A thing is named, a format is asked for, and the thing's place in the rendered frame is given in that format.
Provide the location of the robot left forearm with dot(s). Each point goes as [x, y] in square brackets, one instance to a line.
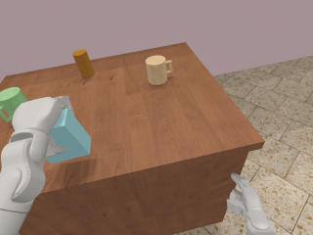
[22, 177]

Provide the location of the robot right hand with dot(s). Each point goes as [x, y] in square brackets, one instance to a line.
[245, 201]

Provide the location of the table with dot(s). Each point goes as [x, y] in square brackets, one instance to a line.
[161, 156]

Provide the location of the robot right forearm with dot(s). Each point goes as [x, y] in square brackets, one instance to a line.
[259, 223]

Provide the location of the robot left hand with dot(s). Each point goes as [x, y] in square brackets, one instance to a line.
[42, 114]

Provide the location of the sponge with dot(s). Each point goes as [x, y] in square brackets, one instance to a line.
[69, 133]

